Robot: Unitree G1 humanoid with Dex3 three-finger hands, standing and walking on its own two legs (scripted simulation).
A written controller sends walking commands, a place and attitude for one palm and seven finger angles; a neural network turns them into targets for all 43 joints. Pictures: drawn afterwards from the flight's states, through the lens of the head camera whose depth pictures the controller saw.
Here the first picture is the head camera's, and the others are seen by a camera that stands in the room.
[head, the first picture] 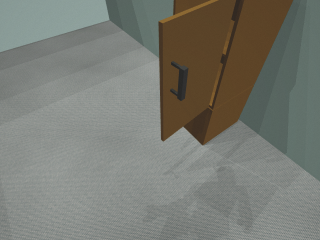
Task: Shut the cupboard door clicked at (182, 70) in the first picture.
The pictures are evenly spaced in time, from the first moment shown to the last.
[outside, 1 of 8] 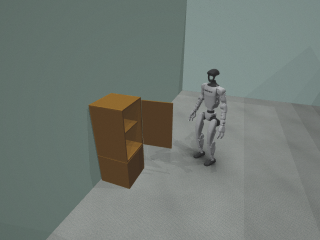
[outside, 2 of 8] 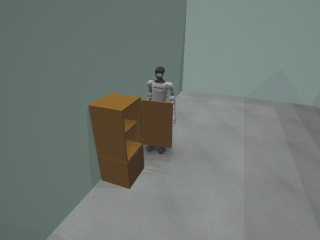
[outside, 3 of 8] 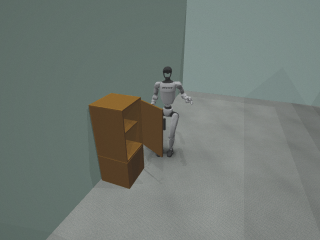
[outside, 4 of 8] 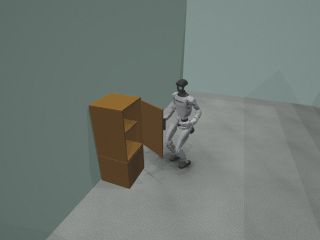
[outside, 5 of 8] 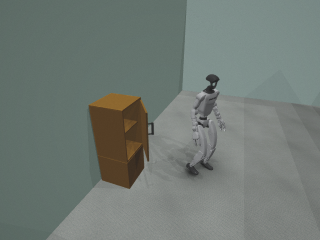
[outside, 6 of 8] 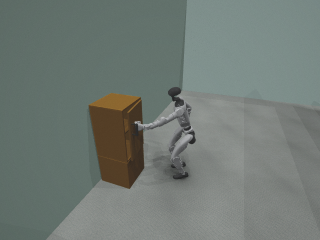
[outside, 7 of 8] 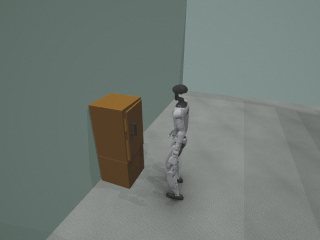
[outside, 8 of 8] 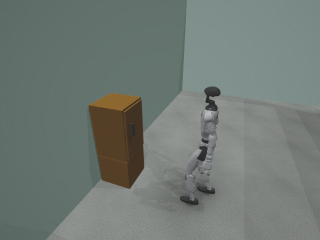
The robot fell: no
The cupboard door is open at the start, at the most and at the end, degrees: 96 96 0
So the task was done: yes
